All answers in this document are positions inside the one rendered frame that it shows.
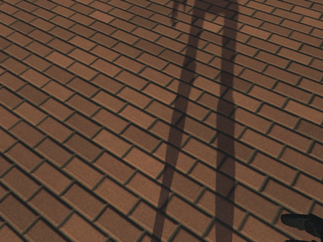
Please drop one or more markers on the right robot hand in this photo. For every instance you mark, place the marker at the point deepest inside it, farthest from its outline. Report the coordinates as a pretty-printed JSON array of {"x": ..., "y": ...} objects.
[{"x": 311, "y": 223}]

